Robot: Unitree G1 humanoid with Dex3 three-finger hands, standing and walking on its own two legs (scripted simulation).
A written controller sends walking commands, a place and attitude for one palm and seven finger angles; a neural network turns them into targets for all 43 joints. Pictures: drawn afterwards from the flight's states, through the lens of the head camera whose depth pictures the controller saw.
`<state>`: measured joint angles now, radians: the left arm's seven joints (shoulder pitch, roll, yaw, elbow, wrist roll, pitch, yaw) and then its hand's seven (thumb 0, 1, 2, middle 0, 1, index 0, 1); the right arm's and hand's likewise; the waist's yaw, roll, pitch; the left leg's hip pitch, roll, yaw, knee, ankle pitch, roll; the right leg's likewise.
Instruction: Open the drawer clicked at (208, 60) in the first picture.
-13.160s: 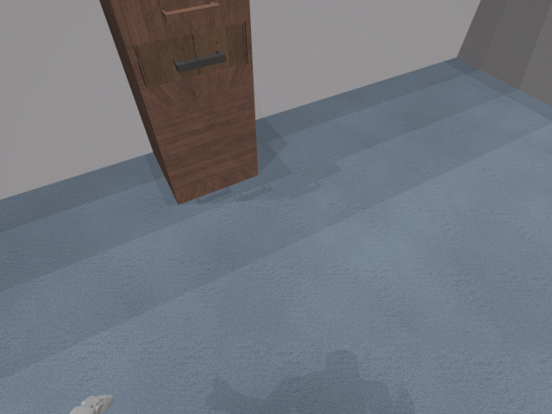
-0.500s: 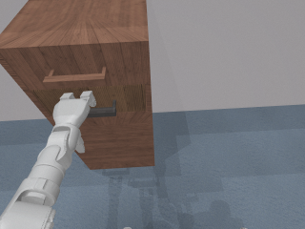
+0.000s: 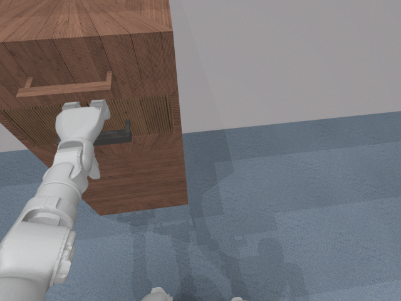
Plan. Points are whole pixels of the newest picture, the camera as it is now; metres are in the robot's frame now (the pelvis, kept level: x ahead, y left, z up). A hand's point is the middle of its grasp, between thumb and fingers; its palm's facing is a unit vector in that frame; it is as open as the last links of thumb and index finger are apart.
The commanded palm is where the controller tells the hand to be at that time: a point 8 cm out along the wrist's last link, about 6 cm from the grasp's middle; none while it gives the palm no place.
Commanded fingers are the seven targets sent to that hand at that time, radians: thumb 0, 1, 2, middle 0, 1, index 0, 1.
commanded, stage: move the hooked fingers above the handle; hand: left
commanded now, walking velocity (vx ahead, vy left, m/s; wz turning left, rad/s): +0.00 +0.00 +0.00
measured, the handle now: (96, 132) +0.53 +0.25 -0.04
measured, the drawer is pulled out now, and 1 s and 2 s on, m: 0.00 0.00 0.00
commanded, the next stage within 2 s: lower the fingers behind the handle in 0.68 s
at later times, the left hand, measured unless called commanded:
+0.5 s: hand (89, 140) +0.46 +0.23 +0.02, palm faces -0.06 -0.04 -1.00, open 13.8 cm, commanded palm +0.44 +0.23 +0.08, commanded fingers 0.00 -0.50 0.30 -0.30 -1.20 -0.30 -1.20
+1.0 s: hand (94, 141) +0.47 +0.23 +0.00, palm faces -0.09 -0.04 -1.00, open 13.8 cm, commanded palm +0.45 +0.23 +0.06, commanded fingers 0.00 -0.50 0.30 -0.30 -1.20 -0.30 -1.20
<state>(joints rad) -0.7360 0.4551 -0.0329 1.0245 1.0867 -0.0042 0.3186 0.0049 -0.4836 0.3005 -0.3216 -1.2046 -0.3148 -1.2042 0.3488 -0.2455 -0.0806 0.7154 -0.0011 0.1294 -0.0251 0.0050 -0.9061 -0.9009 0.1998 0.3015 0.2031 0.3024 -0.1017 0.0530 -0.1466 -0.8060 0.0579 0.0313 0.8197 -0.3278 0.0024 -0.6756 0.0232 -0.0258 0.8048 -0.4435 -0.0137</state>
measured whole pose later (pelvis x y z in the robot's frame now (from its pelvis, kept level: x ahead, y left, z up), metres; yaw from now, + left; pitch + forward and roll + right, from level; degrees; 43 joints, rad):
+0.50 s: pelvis +0.00 +0.01 +0.00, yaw +0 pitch +18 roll -2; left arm -0.72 0.44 -0.05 1.01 1.08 -0.03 0.33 0.00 -0.48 0.30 -0.32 -1.20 -0.32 -1.20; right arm 0.33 -0.23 -0.08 0.72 0.00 0.13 -0.02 0.00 -0.91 -0.90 0.20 0.30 0.20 0.30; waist -0.09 0.05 -0.15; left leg -0.80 0.05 0.03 0.82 -0.33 0.02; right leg -0.66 0.02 -0.03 0.78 -0.43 0.00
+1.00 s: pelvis +0.00 +0.01 +0.00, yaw -1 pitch +20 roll -2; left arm -0.74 0.45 -0.02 1.05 1.09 -0.02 0.34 0.00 -0.48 0.30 -0.32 -1.20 -0.31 -1.20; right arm 0.36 -0.24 -0.07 0.72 -0.01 0.13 -0.02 0.00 -0.91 -0.90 0.20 0.30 0.20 0.30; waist -0.11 0.05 -0.16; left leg -0.84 0.06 0.03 0.85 -0.34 0.01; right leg -0.70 0.02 -0.02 0.81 -0.45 0.00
